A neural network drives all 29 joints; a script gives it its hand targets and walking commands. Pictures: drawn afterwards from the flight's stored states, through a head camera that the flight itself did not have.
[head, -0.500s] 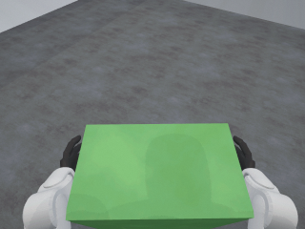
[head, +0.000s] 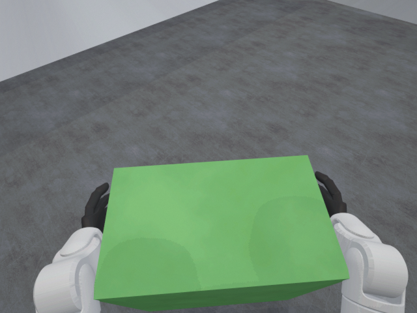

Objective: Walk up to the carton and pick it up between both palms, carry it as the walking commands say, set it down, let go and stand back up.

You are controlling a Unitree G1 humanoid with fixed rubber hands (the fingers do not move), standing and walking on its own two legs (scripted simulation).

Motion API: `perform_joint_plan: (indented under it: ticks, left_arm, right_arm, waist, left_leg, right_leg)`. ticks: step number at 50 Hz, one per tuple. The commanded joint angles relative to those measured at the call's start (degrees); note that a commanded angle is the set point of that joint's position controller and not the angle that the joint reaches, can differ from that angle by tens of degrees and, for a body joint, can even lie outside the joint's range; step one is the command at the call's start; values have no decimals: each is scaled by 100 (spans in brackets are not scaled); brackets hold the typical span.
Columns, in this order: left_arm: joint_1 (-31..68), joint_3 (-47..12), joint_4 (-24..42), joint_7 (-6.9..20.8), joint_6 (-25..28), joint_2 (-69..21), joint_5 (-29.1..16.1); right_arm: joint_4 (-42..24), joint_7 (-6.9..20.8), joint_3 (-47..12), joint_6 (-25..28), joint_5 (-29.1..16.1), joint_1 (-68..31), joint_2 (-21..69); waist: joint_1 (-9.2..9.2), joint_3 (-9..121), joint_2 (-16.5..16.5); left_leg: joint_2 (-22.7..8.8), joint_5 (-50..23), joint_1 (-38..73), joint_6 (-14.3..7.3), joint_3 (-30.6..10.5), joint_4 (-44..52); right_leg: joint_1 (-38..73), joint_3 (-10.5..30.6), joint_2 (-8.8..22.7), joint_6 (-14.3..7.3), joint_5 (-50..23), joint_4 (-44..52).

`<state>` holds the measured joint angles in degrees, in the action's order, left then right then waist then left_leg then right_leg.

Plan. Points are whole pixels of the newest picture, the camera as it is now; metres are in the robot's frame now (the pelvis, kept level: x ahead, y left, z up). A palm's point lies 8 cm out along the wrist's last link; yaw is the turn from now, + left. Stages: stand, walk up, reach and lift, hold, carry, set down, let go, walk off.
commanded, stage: carry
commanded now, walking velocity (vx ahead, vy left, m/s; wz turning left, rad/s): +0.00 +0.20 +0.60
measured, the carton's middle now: (216, 245) +0.23 -0.01 +0.02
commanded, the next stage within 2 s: none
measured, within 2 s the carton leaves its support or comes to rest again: neither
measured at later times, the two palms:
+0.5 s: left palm out of the picture +0.16 +0.35 +0.09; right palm (225, 220) +0.25 -0.02 +0.07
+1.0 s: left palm out of the picture +0.03 +0.53 +0.06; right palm (92, 254) +0.20 +0.19 +0.08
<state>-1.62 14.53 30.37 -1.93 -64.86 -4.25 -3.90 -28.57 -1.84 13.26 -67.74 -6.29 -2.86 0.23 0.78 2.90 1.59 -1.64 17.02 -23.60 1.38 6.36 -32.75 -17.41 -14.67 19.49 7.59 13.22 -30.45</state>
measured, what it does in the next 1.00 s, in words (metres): steps to the left, turning left: left foot, then right foot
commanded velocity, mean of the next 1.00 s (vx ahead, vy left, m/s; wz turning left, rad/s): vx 0.00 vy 0.12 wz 0.37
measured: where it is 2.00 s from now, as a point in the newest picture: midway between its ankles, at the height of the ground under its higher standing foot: outside the picture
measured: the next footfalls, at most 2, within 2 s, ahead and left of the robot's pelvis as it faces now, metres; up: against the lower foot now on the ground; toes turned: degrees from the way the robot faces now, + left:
left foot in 0.02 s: +0.08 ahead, +0.16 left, +0.00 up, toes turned +6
right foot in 0.40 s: +0.05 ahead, +0.02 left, +0.00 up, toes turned +5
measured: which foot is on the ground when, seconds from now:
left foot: up 0.00-0.00, down 0.02-0.40, up 0.42-0.76, down 0.78-1.00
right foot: down 0.00-0.02, up 0.04-0.38, down 0.40-0.76, up 0.78-1.00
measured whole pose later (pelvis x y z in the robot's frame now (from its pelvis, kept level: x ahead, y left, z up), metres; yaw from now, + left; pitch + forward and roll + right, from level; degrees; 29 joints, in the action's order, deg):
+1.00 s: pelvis -0.09 +0.24 +0.00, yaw +28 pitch +3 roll +0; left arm 0.0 14.1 26.1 -1.3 -65.0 -1.5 -5.0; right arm -27.9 -1.4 14.3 -64.2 -3.7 2.0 5.1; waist -0.3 3.4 3.4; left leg 0.7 9.9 -22.9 -2.4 3.9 -29.6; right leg -31.7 -4.3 2.9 4.0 25.6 -63.1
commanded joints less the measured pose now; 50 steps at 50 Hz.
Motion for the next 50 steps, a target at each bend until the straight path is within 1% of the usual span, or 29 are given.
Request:
perform_joint_plan:
  ticks: [1,2,3,4,5,6,8,15,17,19,20,21,22,23,24,25,27,30,32,35,36,37,38,39,40,41,43,45,50]
  left_arm:
    - [2270,-4625,831,679,-148,-3690,-879]
    - [2107,-4558,653,695,-191,-3609,-796]
    - [2250,-4759,706,744,-165,-3799,-907]
    - [2246,-4932,636,801,-121,-4075,-1032]
    - [2576,-5106,757,844,-81,-4341,-1219]
    - [2764,-5209,889,841,-29,-4555,-1330]
    - [2566,-5233,922,788,43,-4636,-1255]
    - [2004,-4875,847,641,-68,-3831,-903]
    - [2005,-4699,698,666,-145,-3693,-872]
    - [1993,-4531,511,699,-221,-3644,-852]
    - [1977,-4448,423,712,-256,-3631,-830]
    - [1969,-4386,339,705,-274,-3587,-791]
    - [1762,-4266,151,739,-242,-3669,-833]
    - [2042,-4321,255,754,-225,-3683,-928]
    - [2346,-4417,421,759,-176,-3778,-992]
    - [2498,-4491,501,749,-158,-3858,-1029]
    - [2554,-4607,664,734,-127,-3971,-1111]
    - [2280,-4566,697,733,-150,-3788,-1098]
    - [2255,-4567,761,735,-158,-3718,-1122]
    - [2202,-4585,765,742,-130,-3710,-1119]
    - [2255,-4608,772,742,-109,-3719,-1112]
    - [2312,-4639,773,742,-106,-3764,-1075]
    - [2377,-4652,769,741,-139,-3805,-1026]
    - [2446,-4600,666,735,-189,-3694,-950]
    - [2179,-4629,477,768,-195,-3730,-899]
    - [2516,-4920,603,835,-160,-3986,-1107]
    - [2953,-5219,646,917,-71,-4549,-1357]
    - [2997,-5250,741,871,-7,-4659,-1313]
    - [2506,-5037,650,730,-17,-4192,-976]
  right_arm:
    - [-551,626,-4510,82,-675,-1612,4362]
    - [-321,618,-4406,54,-538,-1360,4244]
    - [-583,651,-4407,105,-591,-1529,4332]
    - [-789,670,-4422,149,-581,-1587,4375]
    - [-980,689,-4448,214,-543,-1732,4460]
    - [-1177,714,-4457,267,-584,-1875,4584]
    - [-1233,777,-4500,314,-661,-1822,4564]
    - [-1092,780,-4783,160,-710,-1584,4178]
    - [-1093,764,-4828,71,-692,-1759,4103]
    - [-1059,735,-4854,-20,-673,-1992,4039]
    - [-1011,726,-4843,-64,-646,-2126,3999]
    - [-965,735,-4832,-127,-646,-2195,4057]
    - [-1071,753,-4835,-128,-718,-2512,4007]
    - [-868,760,-4776,-94,-759,-2591,4135]
    - [-828,757,-4789,-63,-845,-2657,4312]
    - [-706,757,-4760,-56,-854,-2515,4436]
    - [-631,708,-4723,-5,-798,-2232,4519]
    - [-737,592,-4721,-2,-720,-2144,4485]
    - [-781,544,-4713,-8,-705,-2092,4475]
    - [-719,527,-4617,17,-681,-2032,4417]
    - [-672,539,-4591,30,-677,-2023,4411]
    - [-552,552,-4542,48,-666,-1908,4392]
    - [-443,567,-4482,75,-654,-1781,4365]
    - [-250,579,-4405,73,-590,-1600,4396]
    - [-131,603,-4358,65,-489,-1439,4321]
    - [-489,640,-4347,138,-511,-1645,4404]
    - [-736,670,-4371,267,-454,-1958,4618]
    - [-806,733,-4417,345,-532,-1963,4639]
    - [-485,770,-4574,333,-563,-1625,4482]
  waist:
    - [135,1631,-90]
    - [109,1438,-1556]
    - [62,1195,-1721]
    - [98,1303,-1664]
    - [93,1481,-1664]
    - [72,1525,-1266]
    - [27,1597,-1113]
    - [56,1381,-1039]
    - [63,1284,-929]
    - [-18,1275,-656]
    - [-109,1314,-297]
    - [-135,1109,1133]
    - [-190,632,2318]
    - [-162,389,1030]
    - [-143,442,233]
    - [-85,511,94]
    - [-6,546,499]
    - [-37,635,1083]
    - [-44,775,1364]
    - [-117,1105,1696]
    - [-85,1201,1626]
    - [-12,1404,1250]
    - [83,1607,353]
    - [142,1451,-756]
    - [71,1484,-1659]
    - [111,1526,-1751]
    - [75,1444,-1294]
    - [53,1538,-1239]
    - [60,1383,-1182]
  left_leg:
    - [-218,-940,2041,-226,-394,1337]
    - [-1622,-2755,2618,-670,-2410,1263]
    - [-1802,-3967,2176,-1068,-2848,1005]
    - [-1654,-4561,2371,-1252,-2275,707]
    - [-1470,-3365,2022,-1241,-2113,913]
    - [-1152,-2763,1712,-1077,-1763,976]
    - [-854,-2415,1426,-926,-1440,1021]
    - [-893,-2076,1163,-1385,-2384,1213]
    - [-814,-1778,820,-1376,-2553,1263]
    - [-495,-998,284,-1124,-2491,1056]
    - [-250,-407,-637,-797,-2279,621]
    - [314,428,-1755,-363,-1461,-625]
    - [713,1371,-1972,-49,-762,-2736]
    - [330,1077,-2009,15,-1167,-3759]
    - [223,754,-1824,50,-1317,-4101]
    - [206,483,-1742,112,-1181,-4197]
    - [261,422,-1783,216,-708,-3574]
    - [155,534,-1386,221,-201,-2507]
    - [87,507,-938,137,-39,-1617]
    - [315,156,-410,57,297,-421]
    - [364,-175,-155,20,391,157]
    - [413,-490,517,-17,470,767]
    - [127,-831,1603,-44,74,1262]
    - [-892,-1450,2400,-197,-1120,1372]
    - [-2023,-3041,2572,-703,-2734,1253]
    - [-1971,-3328,2206,-1193,-2592,1042]
    - [-1476,-2048,1577,-987,-1718,1151]
    - [-1274,-1441,1268,-858,-1393,1280]
    - [-1334,-1182,1363,-1044,-1748,1462]
  right_leg:
    - [-267,64,-50,-241,89,-1578]
    - [-1915,22,-793,-40,2618,-2883]
    - [-2328,704,-1191,-48,3005,-4030]
    - [-2510,1092,-1211,-65,2870,-4753]
    - [-2511,1242,-1182,-84,2375,-4724]
    - [-2306,1309,-1181,-82,1745,-4653]
    - [-1817,1172,-1319,-167,1324,-4191]
    - [-1118,1099,-1672,-470,1228,-1945]
    - [-698,1036,-1794,-529,1136,-1307]
    - [149,1023,-1740,-587,705,-74]
    - [1219,1467,-1263,-726,308,723]
    - [1867,3003,312,-1234,455,1428]
    - [940,4081,1715,-2034,-756,1991]
    - [573,3587,1452,-1994,-1147,1948]
    - [450,2862,1039,-1727,-818,1776]
    - [481,2216,699,-1474,-757,1569]
    - [901,1422,262,-1158,-1689,1169]
    - [1014,1004,282,-1101,-2615,1137]
    - [975,712,344,-992,-2632,1073]
    - [1158,513,265,-759,-1986,750]
    - [1166,428,236,-645,-1675,534]
    - [967,249,73,-502,-1346,21]
    - [230,30,-197,-334,-484,-907]
    - [-1141,101,-576,-226,1736,-1922]
    - [-2194,399,-1196,-37,2722,-3010]
    - [-2254,1049,-1169,-118,2795,-4002]
    - [-2048,1374,-1205,-155,1865,-4203]
    - [-1760,1362,-1347,-282,1240,-4153]
    - [-1467,1290,-1565,-456,1199,-2762]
